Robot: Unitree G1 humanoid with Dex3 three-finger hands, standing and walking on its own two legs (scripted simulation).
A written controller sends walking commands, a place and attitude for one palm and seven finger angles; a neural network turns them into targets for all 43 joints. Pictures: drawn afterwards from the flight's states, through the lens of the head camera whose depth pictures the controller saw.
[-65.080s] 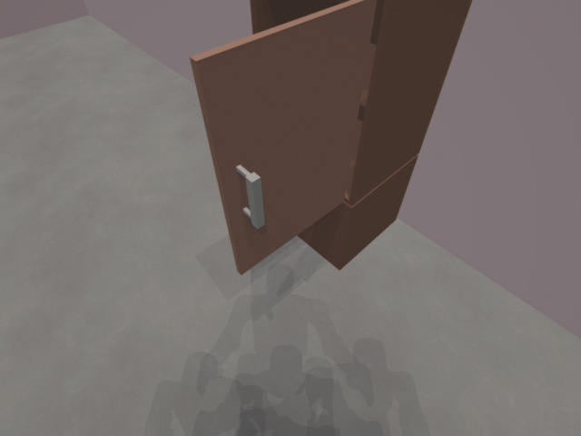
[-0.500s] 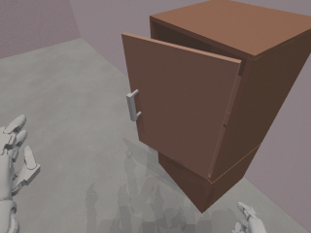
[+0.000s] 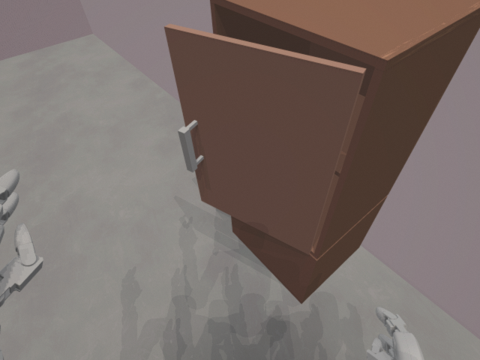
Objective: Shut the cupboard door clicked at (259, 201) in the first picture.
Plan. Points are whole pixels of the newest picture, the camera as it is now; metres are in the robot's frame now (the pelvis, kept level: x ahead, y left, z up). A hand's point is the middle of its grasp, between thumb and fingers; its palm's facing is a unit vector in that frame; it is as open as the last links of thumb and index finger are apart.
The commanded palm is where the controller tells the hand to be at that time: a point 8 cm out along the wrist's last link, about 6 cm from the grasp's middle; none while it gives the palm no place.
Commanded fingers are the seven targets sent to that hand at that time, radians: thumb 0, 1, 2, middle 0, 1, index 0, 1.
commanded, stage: step back with the hand held close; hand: left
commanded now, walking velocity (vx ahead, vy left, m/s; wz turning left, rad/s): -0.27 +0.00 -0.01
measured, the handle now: (192, 146) +0.64 +0.17 -0.05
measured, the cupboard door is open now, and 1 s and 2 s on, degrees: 18 18 18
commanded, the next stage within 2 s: stop stepping back and stand still in 1.44 s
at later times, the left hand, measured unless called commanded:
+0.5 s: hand (1, 299) +0.15 +0.27 +0.16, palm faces +0.48 -0.75 -0.45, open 7.4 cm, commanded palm +0.09 +0.30 +0.18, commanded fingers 0.00 0.90 0.90 -0.20 -0.30 -0.20 -0.30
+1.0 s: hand out of the picture +0.11 +0.26 +0.16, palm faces +0.48 -0.75 -0.45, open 7.4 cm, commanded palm +0.04 +0.30 +0.18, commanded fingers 0.00 0.90 0.90 -0.20 -0.30 -0.20 -0.30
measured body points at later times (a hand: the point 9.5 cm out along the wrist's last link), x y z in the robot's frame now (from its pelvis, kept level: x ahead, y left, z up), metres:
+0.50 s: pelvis -0.05 +0.00 -0.02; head -0.05 +0.01 +0.43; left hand +0.12 +0.31 +0.19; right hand +0.10 -0.24 -0.10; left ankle -0.02 +0.10 -0.74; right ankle +0.04 -0.12 -0.74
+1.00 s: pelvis -0.09 -0.01 -0.02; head -0.08 +0.01 +0.43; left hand +0.08 +0.30 +0.18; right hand +0.09 -0.25 -0.10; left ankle -0.02 +0.10 -0.73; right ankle +0.01 -0.13 -0.74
